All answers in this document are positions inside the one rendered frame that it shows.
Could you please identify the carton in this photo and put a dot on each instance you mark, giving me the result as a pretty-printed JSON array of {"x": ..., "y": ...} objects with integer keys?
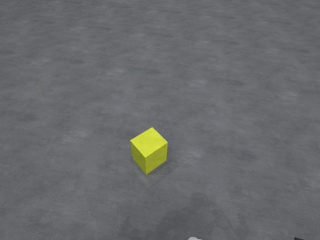
[{"x": 149, "y": 150}]

